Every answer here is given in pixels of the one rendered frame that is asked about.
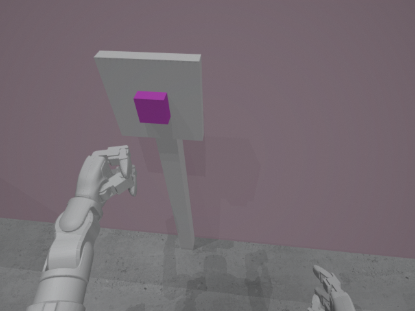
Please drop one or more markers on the robot left hand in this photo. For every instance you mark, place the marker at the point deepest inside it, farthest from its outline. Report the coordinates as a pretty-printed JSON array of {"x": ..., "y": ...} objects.
[{"x": 97, "y": 181}]

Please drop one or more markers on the button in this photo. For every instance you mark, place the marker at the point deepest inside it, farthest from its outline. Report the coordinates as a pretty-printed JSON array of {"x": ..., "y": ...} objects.
[{"x": 152, "y": 107}]

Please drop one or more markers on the left robot forearm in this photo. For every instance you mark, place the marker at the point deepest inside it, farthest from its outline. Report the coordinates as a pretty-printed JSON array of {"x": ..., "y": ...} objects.
[{"x": 65, "y": 275}]

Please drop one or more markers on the robot right hand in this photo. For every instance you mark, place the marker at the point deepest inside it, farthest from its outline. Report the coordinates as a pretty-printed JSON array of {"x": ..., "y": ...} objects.
[{"x": 338, "y": 300}]

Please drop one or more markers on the panel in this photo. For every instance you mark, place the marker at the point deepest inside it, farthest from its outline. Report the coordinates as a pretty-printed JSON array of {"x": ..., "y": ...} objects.
[{"x": 180, "y": 76}]

